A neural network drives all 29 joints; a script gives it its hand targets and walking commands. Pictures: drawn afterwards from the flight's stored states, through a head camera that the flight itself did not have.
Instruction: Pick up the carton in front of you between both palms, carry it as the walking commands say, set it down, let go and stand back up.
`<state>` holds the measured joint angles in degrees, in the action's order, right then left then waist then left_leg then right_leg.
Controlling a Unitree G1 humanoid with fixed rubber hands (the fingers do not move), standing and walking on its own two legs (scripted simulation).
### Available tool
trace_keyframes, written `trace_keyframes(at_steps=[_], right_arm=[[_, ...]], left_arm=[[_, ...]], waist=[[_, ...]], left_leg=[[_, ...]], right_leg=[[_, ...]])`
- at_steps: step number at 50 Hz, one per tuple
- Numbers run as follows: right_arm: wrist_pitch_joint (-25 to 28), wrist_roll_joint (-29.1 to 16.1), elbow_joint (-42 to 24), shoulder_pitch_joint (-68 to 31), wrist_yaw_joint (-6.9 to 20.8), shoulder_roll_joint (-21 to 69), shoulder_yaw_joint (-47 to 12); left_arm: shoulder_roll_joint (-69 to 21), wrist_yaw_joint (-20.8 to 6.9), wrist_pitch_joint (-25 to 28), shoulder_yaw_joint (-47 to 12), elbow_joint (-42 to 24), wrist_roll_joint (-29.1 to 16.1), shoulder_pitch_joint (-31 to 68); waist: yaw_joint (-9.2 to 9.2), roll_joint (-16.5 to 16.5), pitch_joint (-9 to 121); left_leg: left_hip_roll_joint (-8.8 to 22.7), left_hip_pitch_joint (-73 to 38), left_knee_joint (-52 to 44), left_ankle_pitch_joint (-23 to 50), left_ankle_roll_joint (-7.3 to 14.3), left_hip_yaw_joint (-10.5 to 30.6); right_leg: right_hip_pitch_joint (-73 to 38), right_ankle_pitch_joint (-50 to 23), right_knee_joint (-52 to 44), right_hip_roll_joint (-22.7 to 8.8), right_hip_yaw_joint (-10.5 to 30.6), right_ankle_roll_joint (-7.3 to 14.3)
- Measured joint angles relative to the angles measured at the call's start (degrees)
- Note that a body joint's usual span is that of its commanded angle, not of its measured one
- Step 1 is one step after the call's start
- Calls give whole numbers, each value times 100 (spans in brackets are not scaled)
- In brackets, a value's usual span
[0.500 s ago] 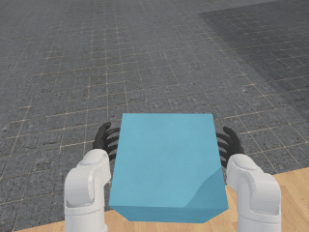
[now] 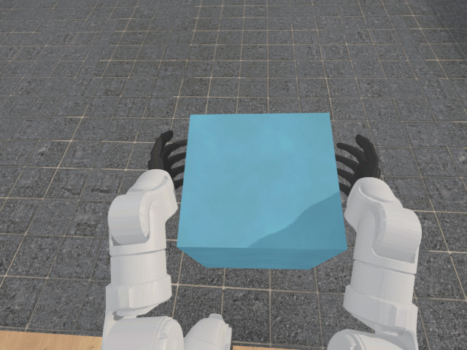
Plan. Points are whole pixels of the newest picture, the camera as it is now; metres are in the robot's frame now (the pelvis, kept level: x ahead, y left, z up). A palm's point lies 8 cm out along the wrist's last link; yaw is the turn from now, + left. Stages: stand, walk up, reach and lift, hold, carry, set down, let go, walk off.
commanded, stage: carry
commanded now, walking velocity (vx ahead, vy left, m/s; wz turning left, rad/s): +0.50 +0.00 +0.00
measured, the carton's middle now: (257, 202) +0.36 +0.04 +0.01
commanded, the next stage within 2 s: none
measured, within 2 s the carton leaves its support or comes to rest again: neither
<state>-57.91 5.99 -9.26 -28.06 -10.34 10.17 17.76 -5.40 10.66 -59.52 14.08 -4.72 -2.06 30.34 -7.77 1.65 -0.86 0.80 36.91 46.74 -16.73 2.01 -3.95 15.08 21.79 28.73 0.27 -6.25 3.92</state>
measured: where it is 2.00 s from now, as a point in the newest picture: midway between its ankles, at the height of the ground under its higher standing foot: (274, 127)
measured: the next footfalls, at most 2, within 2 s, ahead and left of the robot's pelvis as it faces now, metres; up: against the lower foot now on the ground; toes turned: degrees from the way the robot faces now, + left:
left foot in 0.08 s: +0.19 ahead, +0.10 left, -0.02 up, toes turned -1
right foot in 0.42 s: +0.48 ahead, -0.05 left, -0.06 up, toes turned -6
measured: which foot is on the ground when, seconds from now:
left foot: up 0.00-0.06, down 0.08-0.42, up 0.44-0.78, down 0.80-1.00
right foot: down 0.00-0.12, up 0.14-0.40, down 0.42-0.82, up 0.84-1.00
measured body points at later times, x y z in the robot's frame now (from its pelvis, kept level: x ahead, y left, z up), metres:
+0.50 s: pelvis +0.39 +0.01 -0.07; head +0.41 +0.01 +0.38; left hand +0.77 +0.14 +0.05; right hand +0.76 -0.17 +0.07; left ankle +0.22 +0.11 -0.70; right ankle +0.44 -0.05 -0.80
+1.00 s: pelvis +0.73 +0.05 -0.05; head +0.79 +0.05 +0.39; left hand +1.10 +0.14 +0.02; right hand +1.04 -0.16 +0.04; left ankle +0.69 +0.13 -0.80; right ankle +0.72 -0.07 -0.72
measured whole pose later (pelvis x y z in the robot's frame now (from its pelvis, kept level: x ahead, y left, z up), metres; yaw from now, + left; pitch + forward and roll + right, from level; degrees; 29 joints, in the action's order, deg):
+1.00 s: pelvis +0.73 +0.05 -0.05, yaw -4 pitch +8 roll -2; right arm -56.8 1.7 -11.1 -23.1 -12.0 8.8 11.8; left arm -8.7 8.0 -56.7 14.0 -9.0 5.0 22.6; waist 8.5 -2.4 1.4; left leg 0.1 16.2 23.6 -15.6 3.8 -5.2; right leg 37.0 23.2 59.8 -0.1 -3.0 0.2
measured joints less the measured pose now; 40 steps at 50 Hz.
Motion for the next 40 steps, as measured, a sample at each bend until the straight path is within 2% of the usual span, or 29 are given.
trace_keyframes(at_steps=[2, 4, 5, 6, 7, 8, 9, 11, 15, 16, 18, 20, 21, 22, 23, 24, 25, 27, 30, 32, 34, 37, 39, 40], right_arm=[[22, -17, -232, 104, 59, -21, -39], [8, -61, -327, 162, 119, -41, -125], [15, -84, -284, 150, 148, -23, -195], [-12, -95, -205, 118, 164, -6, -278], [-64, -60, -107, 91, 130, -15, -348], [-125, -55, -20, 104, 93, -32, -401], [-167, -100, 31, 174, 47, -44, -439], [-242, -304, 6, 322, -37, -101, -469], [-316, -546, 33, 140, -163, -324, -606], [-309, -558, 120, 50, -184, -365, -641], [-272, -606, 364, -111, -221, -419, -668], [-232, -723, 602, -272, -257, -480, -641], [-223, -785, 675, -363, -266, -529, -619], [-223, -873, 713, -453, -236, -625, -584], [-213, -939, 768, -559, -186, -737, -538], [-197, -972, 848, -668, -138, -823, -486], [-197, -968, 949, -750, -102, -854, -441], [-212, -870, 1137, -753, -88, -740, -366], [-233, -666, 1018, -483, -31, -364, -131], [-154, -520, 610, -250, 23, -118, 19], [28, -362, 210, -7, 22, 91, 52], [313, -26, -211, 341, -20, 156, 77], [360, 125, -311, 429, -18, 71, -27], [356, 133, -282, 412, 10, 46, -111]], left_arm=[[-29, -24, 74, -42, -63, -24, 24], [-18, -77, 96, -57, -130, -2, -12], [49, -133, 98, -46, -144, 16, -34], [124, -210, 82, -19, -126, 50, -59], [161, -268, 49, -6, -86, 105, -103], [164, -305, 18, -4, -46, 169, -178], [143, -324, -21, -8, -44, 220, -278], [29, -300, -127, -8, -187, 298, -456], [-178, -143, -103, 113, -363, 717, -445], [-187, -114, -83, 140, -331, 849, -406], [-173, -99, -69, 176, -231, 1042, -343], [-155, -139, -116, 228, -151, 1088, -241], [-153, -167, -149, 259, -125, 1067, -150], [-182, -194, -145, 268, -66, 1039, -41], [-203, -212, -119, 246, 23, 1009, 66], [-193, -220, -112, 199, 114, 955, 149], [-147, -220, -135, 151, 211, 899, 195], [-22, -203, -215, 87, 372, 780, 120], [96, -107, -312, 23, 213, 356, -199], [94, 38, -286, -19, -144, 109, -327], [15, 155, -155, -100, -434, -89, -354], [-123, 220, 109, -171, -405, -176, -244], [-161, 174, 263, -202, -273, -151, -188], [-119, 113, 324, -192, -231, -134, -203]], waist=[[72, -32, 38], [266, -97, 124], [445, -41, 122], [645, -4, 84], [821, -70, 67], [965, -150, 79], [1100, -143, 97], [1314, -95, 120], [1701, -302, 128], [1778, -370, 140], [1830, -432, 240], [1711, -371, 382], [1610, -291, 471], [1491, -302, 579], [1309, -375, 663], [1109, -441, 651], [932, -414, 584], [655, -198, 420], [265, 47, 146], [-42, 100, -73], [-268, 78, -214], [-348, -17, -174], [-174, -150, -62], [-1, -209, 17]], left_leg=[[-72, -211, -951, 615, 31, -142], [-132, -581, -1587, 1179, 167, -335], [-171, -629, -1447, 1558, 265, -416], [-191, -694, -1324, 2383, 336, -485], [-144, -780, -1249, 3395, 386, -489], [-91, -885, -1104, 3817, 391, -461], [-105, -1029, -934, 3561, 399, -472], [-188, -1450, -941, 2890, 390, -509], [-234, -2192, -1351, 2398, 353, -387], [-235, -2346, -1375, 2279, 372, -328], [-259, -2619, -1254, 1895, 330, -247], [-308, -2857, -844, 1310, 290, -235], [-343, -2905, -480, 975, 278, -247], [-314, -2756, 98, 670, 233, -165], [-272, -2427, 796, 125, 203, 28], [-251, -2043, 1466, -405, 209, 269], [-270, -1671, 2006, -724, 236, 455], [-260, -987, 2540, -843, 221, 597], [-76, -160, 2241, -914, 79, 514], [12, 225, 1811, -988, 5, 432], [69, 451, 1218, -744, -33, 350], [51, 397, -84, 163, 32, 173], [8, -59, -1163, 1038, 143, -43], [-10, -350, -1439, 1042, 208, -111]], right_leg=[[-291, 271, 13, -10, 57, -83], [-447, 601, 472, -39, 18, -155], [-325, 509, 1065, -147, 31, -184], [-154, 261, 1774, -175, 169, -195], [56, 318, 2525, -63, 320, -195], [285, 386, 3166, 59, 420, -164], [498, 380, 3555, 102, 501, -123], [871, 324, 3579, 132, 588, -81], [1486, -75, 2282, 234, 374, -128], [1544, -477, 1810, 244, 291, -132], [1562, -1750, 908, 240, 192, -70], [1350, -3002, -8, 207, 85, 49], [1195, -3317, -304, 166, 33, 157], [1037, -2628, -263, 199, 3, 238], [1021, -1713, -133, 315, -13, 283], [1099, -1165, 68, 441, -51, 307], [1157, -1022, 231, 488, -88, 193], [1115, -819, 386, 498, -130, 227], [846, -473, 356, 439, -148, 330], [639, -280, 321, 400, -72, 306], [401, -99, 239, 348, 34, 232], [0, 235, 141, 212, 120, 69], [-208, 510, 455, 127, 105, -34], [-184, 597, 892, 73, 91, -103]])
